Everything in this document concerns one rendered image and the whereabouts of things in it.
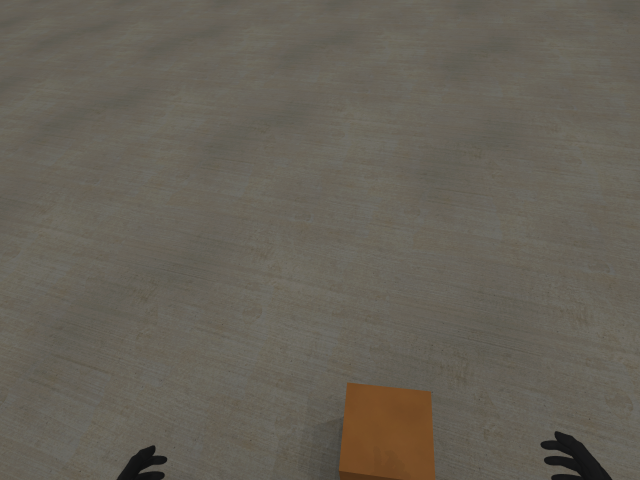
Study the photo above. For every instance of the robot right hand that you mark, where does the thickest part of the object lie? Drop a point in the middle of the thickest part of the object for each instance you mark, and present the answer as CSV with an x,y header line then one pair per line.
x,y
583,463

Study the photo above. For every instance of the carton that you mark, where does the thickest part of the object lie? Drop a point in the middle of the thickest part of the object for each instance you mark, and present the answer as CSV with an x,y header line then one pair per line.
x,y
387,434

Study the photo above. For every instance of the robot left hand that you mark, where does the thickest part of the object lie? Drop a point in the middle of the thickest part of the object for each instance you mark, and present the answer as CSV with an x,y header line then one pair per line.
x,y
143,459

